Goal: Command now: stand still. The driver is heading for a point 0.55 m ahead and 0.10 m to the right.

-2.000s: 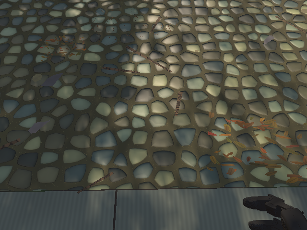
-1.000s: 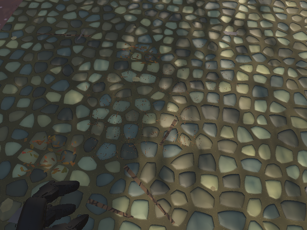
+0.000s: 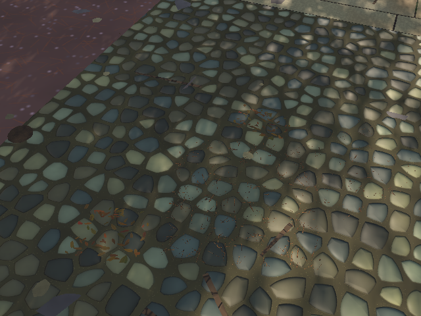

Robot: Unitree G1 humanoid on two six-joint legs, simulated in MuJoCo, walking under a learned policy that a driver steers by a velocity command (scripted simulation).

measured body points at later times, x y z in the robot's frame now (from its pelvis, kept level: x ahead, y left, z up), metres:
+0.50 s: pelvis +0.01 +0.01 +0.00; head +0.01 +0.01 +0.45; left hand +0.08 +0.26 -0.14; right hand +0.04 -0.24 -0.14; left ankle -0.03 +0.12 -0.73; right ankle +0.06 -0.13 -0.73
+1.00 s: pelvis +0.01 +0.01 +0.01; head +0.02 +0.01 +0.46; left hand +0.06 +0.26 -0.15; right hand +0.00 -0.22 -0.15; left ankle -0.03 +0.12 -0.73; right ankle +0.06 -0.13 -0.73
